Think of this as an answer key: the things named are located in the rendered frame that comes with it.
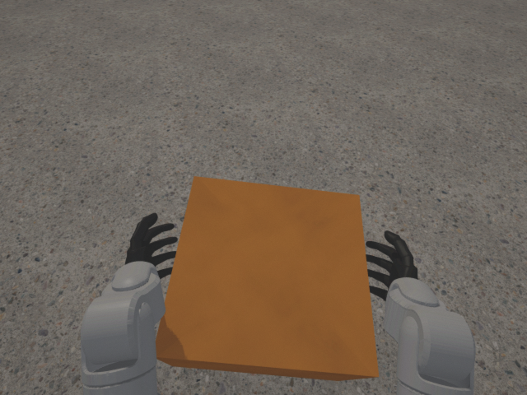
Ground right robot forearm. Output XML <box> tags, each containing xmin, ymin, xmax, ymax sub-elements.
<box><xmin>383</xmin><ymin>277</ymin><xmax>476</xmax><ymax>395</ymax></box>

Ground left robot hand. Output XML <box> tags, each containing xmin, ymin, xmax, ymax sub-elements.
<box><xmin>125</xmin><ymin>213</ymin><xmax>178</xmax><ymax>279</ymax></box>

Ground right robot hand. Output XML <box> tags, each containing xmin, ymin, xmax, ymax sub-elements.
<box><xmin>366</xmin><ymin>230</ymin><xmax>418</xmax><ymax>301</ymax></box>

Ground left robot forearm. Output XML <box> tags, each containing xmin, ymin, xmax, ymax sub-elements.
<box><xmin>81</xmin><ymin>261</ymin><xmax>166</xmax><ymax>395</ymax></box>

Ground carton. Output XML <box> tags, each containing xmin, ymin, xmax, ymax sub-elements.
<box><xmin>156</xmin><ymin>176</ymin><xmax>379</xmax><ymax>381</ymax></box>

